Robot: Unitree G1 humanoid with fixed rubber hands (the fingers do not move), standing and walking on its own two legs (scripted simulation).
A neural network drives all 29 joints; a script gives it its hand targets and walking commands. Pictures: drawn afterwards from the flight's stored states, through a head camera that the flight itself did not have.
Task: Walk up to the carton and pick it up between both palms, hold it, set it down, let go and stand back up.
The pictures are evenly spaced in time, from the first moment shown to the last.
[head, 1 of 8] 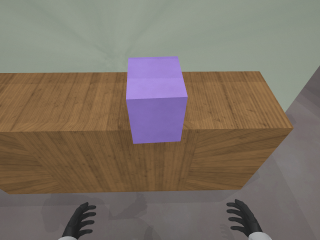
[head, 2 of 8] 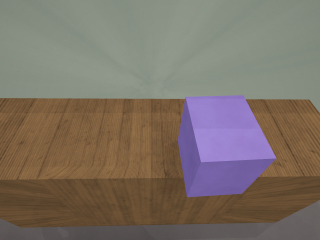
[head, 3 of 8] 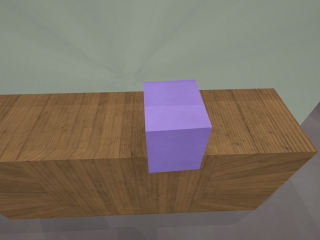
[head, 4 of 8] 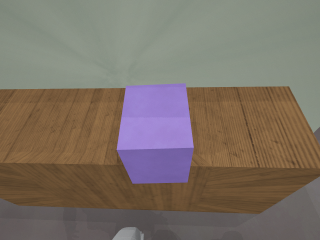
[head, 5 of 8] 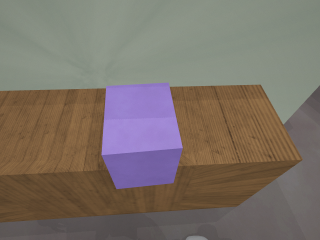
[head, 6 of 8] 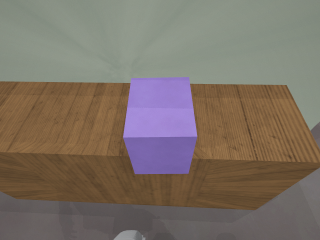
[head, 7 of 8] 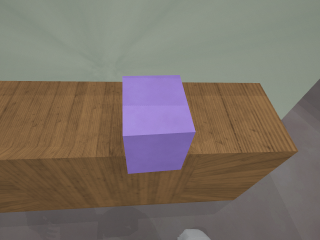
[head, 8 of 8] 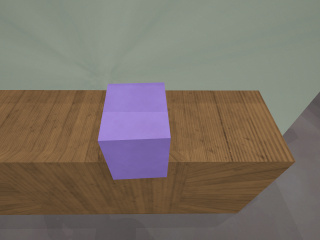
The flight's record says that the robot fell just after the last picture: no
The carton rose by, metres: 0.00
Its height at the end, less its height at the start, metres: +0.00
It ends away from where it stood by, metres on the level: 0.00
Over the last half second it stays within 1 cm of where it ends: yes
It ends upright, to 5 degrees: yes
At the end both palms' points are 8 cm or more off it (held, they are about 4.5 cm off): yes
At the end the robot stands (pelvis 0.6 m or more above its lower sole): yes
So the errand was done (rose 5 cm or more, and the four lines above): no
